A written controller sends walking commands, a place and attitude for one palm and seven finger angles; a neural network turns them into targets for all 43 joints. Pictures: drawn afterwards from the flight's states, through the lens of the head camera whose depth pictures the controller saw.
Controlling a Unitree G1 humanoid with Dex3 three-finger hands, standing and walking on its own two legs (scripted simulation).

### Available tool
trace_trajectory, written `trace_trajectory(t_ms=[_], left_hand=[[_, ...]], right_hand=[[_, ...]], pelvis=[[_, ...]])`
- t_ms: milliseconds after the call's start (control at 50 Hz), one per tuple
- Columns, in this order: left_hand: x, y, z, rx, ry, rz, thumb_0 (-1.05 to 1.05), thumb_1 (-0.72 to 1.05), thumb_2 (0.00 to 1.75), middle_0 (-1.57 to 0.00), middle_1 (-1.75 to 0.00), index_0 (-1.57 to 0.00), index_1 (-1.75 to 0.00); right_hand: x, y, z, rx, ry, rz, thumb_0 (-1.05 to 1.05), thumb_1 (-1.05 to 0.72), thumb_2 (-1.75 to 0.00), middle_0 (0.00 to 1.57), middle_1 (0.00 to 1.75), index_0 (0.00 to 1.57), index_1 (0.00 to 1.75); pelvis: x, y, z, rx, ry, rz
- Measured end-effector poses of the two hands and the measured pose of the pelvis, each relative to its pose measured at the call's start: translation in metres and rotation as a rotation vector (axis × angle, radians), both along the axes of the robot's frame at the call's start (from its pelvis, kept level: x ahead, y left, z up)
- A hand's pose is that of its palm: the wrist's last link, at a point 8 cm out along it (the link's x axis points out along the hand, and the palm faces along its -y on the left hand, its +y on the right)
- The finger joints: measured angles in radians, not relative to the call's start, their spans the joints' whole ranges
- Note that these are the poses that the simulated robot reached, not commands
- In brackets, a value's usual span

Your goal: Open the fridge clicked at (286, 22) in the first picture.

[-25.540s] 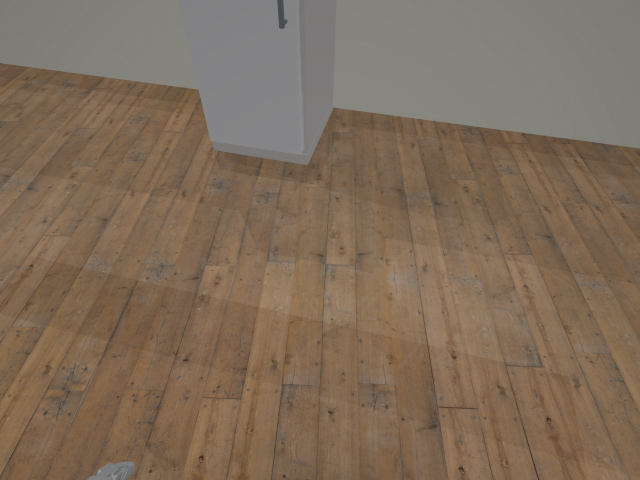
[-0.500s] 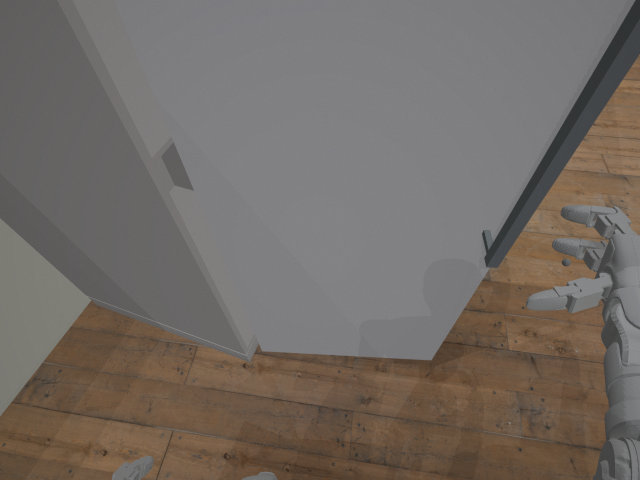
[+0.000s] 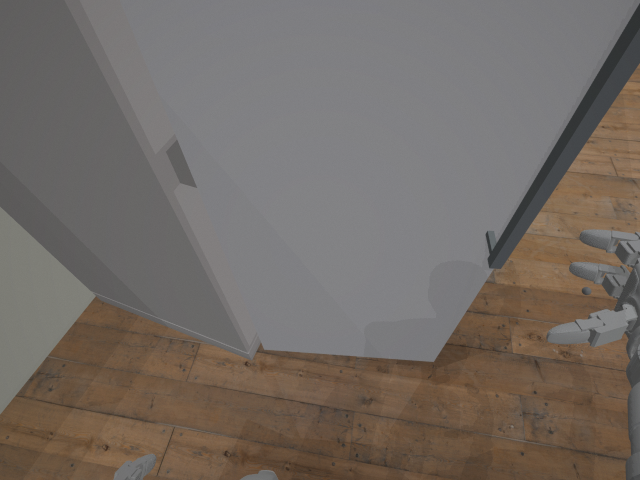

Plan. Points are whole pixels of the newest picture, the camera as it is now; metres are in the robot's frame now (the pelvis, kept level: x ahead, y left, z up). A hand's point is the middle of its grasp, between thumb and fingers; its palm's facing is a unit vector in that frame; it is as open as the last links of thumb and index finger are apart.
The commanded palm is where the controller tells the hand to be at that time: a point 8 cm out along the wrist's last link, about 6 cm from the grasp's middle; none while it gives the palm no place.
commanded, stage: slip the hand off the handle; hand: right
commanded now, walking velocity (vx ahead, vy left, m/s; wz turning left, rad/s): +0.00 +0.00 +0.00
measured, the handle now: (558, 140) +0.47 -0.22 +0.18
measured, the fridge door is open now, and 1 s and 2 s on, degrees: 73 73 73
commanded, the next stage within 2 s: draw the hand back to the body in 0.38 s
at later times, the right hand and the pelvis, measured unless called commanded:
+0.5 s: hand (612, 372) +0.26 -0.28 +0.04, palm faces +0.23 +0.95 -0.20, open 14.7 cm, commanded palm +0.24 -0.32 +0.07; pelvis -0.01 +0.02 +0.00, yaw -3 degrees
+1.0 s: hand out of the picture +0.23 -0.27 +0.11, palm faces +0.17 +0.99 -0.01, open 14.7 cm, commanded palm +0.19 -0.31 +0.13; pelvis -0.02 +0.02 +0.00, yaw -2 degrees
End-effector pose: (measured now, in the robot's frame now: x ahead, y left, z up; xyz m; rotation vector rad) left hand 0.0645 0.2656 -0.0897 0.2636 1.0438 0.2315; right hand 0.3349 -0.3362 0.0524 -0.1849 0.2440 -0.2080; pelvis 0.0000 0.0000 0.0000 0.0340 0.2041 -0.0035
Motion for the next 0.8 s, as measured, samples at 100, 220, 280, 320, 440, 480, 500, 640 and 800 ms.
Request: trace_trajectory(t_ms=[100,220,280,320,440,480,500,640,800], left_hand=[[0.024,-0.006,0.003,-0.015,-0.081,-0.030,0.01,0.90,0.90,-0.21,-0.30,-0.20,-0.30],[0.059,-0.012,0.009,-0.026,-0.191,-0.096,0.01,0.90,0.90,-0.21,-0.30,-0.20,-0.30],[0.075,-0.014,0.014,-0.028,-0.242,-0.130,0.01,0.90,0.90,-0.21,-0.30,-0.20,-0.30],[0.084,-0.015,0.017,-0.027,-0.273,-0.150,0.01,0.90,0.90,-0.21,-0.30,-0.20,-0.30],[0.099,-0.015,0.023,-0.021,-0.333,-0.192,0.01,0.90,0.90,-0.21,-0.30,-0.20,-0.30],[0.100,-0.015,0.024,-0.018,-0.340,-0.201,0.01,0.90,0.90,-0.21,-0.30,-0.20,-0.30],[0.100,-0.014,0.023,-0.016,-0.341,-0.204,0.01,0.90,0.90,-0.21,-0.30,-0.20,-0.30],[0.086,-0.007,0.017,0.015,-0.330,-0.205,0.01,0.90,0.90,-0.21,-0.30,-0.20,-0.30],[0.068,-0.001,0.019,-0.019,-0.357,-0.150,0.01,0.90,0.90,-0.21,-0.30,-0.20,-0.30]], right_hand=[[-0.026,0.000,0.002,-0.007,-0.008,-0.021,-0.02,0.55,-0.20,0.25,1.15,0.25,1.15],[-0.057,-0.002,0.007,-0.003,-0.011,-0.038,-0.02,0.55,-0.20,0.25,1.15,0.25,1.15],[-0.071,-0.001,0.008,0.000,-0.006,-0.044,-0.02,0.55,-0.20,0.25,1.15,0.25,1.15],[-0.081,0.000,0.007,0.002,-0.004,-0.045,-0.02,0.55,-0.20,0.25,1.15,0.25,1.15],[-0.101,0.006,0.006,0.002,-0.003,-0.046,-0.02,0.55,-0.20,0.25,1.15,0.25,1.15],[-0.104,0.008,0.006,0.000,-0.008,-0.047,-0.02,0.55,-0.20,0.25,1.15,0.25,1.15],[-0.105,0.009,0.007,0.000,-0.012,-0.048,-0.02,0.55,-0.20,0.25,1.15,0.25,1.15],[-0.099,0.013,0.033,0.155,-0.328,0.040,-0.02,0.55,-0.20,0.25,1.15,0.25,1.15],[-0.110,0.013,0.043,0.165,-0.241,0.094,-0.02,0.55,-0.20,0.25,1.15,0.25,1.15]], pelvis=[[0.002,0.001,0.001,0.000,-0.022,-0.005],[0.000,0.004,0.001,-0.003,-0.047,-0.020],[-0.001,0.006,0.001,-0.005,-0.057,-0.029],[-0.003,0.007,0.001,-0.006,-0.064,-0.034],[-0.007,0.013,0.000,-0.009,-0.078,-0.046],[-0.008,0.015,0.000,-0.009,-0.082,-0.050],[-0.009,0.016,0.000,-0.010,-0.083,-0.051],[-0.015,0.023,-0.005,-0.008,-0.091,-0.049],[-0.015,0.023,-0.002,-0.016,-0.095,-0.026]])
